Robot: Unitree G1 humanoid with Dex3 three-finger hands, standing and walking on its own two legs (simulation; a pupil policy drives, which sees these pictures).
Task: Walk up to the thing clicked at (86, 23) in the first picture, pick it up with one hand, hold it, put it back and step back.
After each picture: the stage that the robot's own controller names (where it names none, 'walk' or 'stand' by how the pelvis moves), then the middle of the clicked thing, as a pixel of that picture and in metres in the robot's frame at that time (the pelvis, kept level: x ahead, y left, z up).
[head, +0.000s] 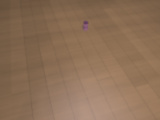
stand; (85, 25) +1.84 -0.10 -0.72
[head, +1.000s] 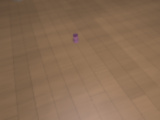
walk; (75, 38) +1.71 +0.14 -0.70
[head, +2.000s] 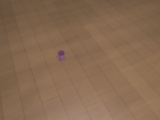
walk; (61, 56) +1.18 +0.24 -0.72
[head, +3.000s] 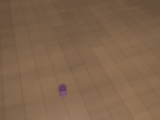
walk; (63, 90) +0.74 +0.17 -0.71
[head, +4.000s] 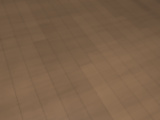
walk; out of the picture +0.43 +0.11 -0.71
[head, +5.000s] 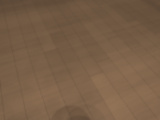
stand; out of the picture +0.33 +0.13 -0.71
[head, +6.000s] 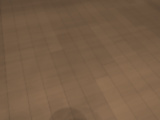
stand; out of the picture +0.34 +0.10 -0.72
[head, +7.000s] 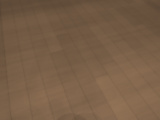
stand; out of the picture +0.36 +0.11 -0.73
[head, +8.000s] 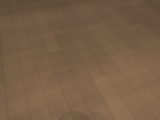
stand; out of the picture +0.35 +0.12 -0.73
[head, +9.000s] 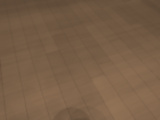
stand; out of the picture +0.34 +0.12 -0.73
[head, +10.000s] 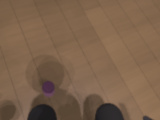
go down; (48, 89) +0.41 +0.12 -0.47
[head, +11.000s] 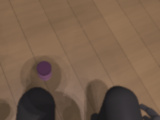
go down; (44, 71) +0.44 +0.13 -0.33
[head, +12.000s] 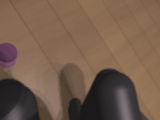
close in; (6, 56) +0.44 +0.17 -0.24
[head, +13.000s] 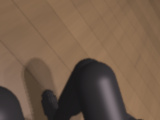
close; out of the picture +0.44 +0.19 -0.23
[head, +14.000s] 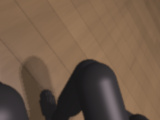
lift; out of the picture +0.44 +0.20 -0.23
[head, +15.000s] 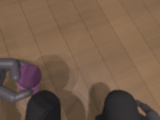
lift; (29, 81) +0.34 +0.17 -0.06
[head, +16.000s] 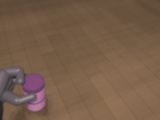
hold; (34, 92) +0.32 +0.15 +0.05
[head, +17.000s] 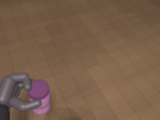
hold; (39, 97) +0.32 +0.14 +0.00
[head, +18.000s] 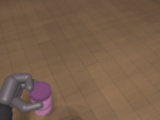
crouch; (41, 99) +0.31 +0.13 -0.01
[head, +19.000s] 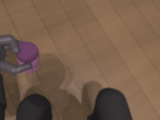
crouch; (28, 58) +0.43 +0.14 -0.09
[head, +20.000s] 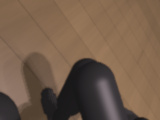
lower; out of the picture +0.45 +0.22 -0.24
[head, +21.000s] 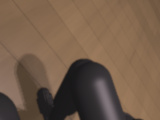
lower; out of the picture +0.46 +0.23 -0.24
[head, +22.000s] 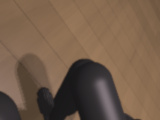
lower; out of the picture +0.46 +0.22 -0.24
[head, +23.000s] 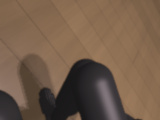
lower; out of the picture +0.45 +0.21 -0.24
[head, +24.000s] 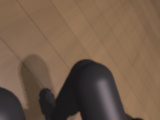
loosen; out of the picture +0.44 +0.18 -0.24
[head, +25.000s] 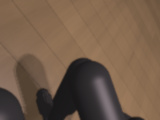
withdraw; out of the picture +0.44 +0.18 -0.24
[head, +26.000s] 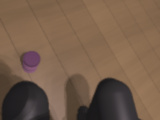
stand; (30, 62) +0.45 +0.14 -0.28
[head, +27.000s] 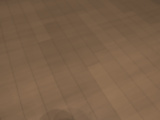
stand; out of the picture +0.36 +0.09 -0.65
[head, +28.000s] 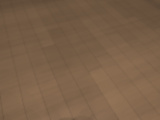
stand; out of the picture +0.37 +0.11 -0.67
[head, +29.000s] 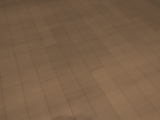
stand; out of the picture +0.37 +0.10 -0.67
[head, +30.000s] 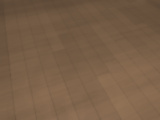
walk; out of the picture +0.39 +0.10 -0.72
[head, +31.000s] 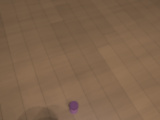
walk; (73, 107) +0.48 +0.02 -0.70
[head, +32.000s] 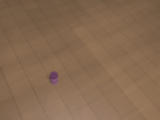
walk; (54, 78) +0.73 +0.16 -0.70
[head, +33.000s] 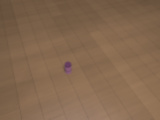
stand; (68, 67) +1.00 +0.14 -0.70
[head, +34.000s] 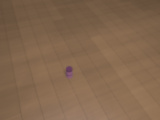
stand; (69, 72) +0.99 +0.11 -0.72
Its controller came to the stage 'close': yes
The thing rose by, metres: 0.73
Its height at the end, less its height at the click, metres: +0.00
